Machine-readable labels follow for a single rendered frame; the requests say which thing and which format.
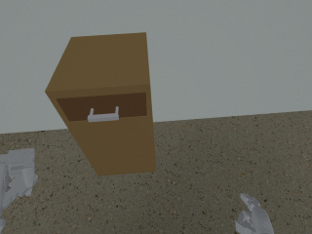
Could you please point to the cabinet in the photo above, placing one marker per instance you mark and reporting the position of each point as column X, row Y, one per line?
column 103, row 65

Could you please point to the right robot hand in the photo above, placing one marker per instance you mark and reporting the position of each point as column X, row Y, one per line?
column 256, row 222

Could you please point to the drawer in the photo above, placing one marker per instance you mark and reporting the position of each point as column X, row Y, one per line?
column 79, row 108

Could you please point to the handle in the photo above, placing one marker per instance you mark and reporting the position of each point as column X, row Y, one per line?
column 103, row 117

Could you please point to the left robot hand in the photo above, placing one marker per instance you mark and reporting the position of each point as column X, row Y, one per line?
column 18, row 165

